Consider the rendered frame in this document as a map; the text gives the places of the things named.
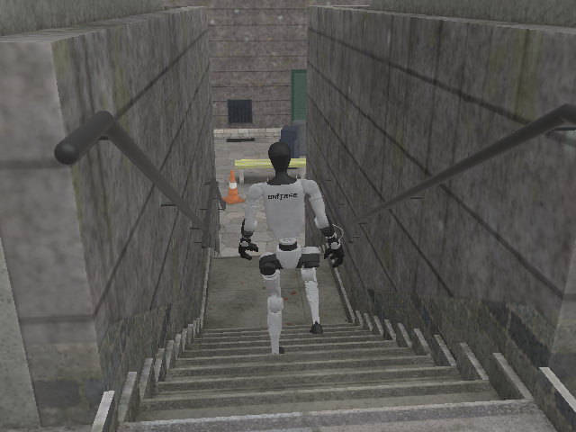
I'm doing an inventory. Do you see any robot right hand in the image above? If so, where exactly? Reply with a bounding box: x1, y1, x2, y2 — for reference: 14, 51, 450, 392
324, 245, 345, 268

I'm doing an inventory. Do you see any robot head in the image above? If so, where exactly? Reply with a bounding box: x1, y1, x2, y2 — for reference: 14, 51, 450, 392
267, 142, 297, 185

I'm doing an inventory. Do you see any left robot forearm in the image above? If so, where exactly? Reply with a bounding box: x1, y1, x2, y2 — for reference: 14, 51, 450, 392
239, 219, 254, 247

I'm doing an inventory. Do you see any robot left hand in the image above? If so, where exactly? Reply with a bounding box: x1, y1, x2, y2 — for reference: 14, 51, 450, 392
238, 243, 258, 260

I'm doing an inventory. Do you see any left robot upper arm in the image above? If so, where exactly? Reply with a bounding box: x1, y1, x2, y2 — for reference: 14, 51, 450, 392
244, 183, 264, 232

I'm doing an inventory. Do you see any right robot forearm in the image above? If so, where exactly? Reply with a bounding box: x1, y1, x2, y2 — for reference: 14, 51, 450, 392
320, 214, 340, 249

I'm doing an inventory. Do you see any left robot shin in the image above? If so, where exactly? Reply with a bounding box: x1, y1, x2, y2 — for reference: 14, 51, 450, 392
267, 297, 282, 354

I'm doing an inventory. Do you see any right robot upper arm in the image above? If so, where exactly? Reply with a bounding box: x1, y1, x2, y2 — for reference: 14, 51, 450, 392
301, 179, 329, 229

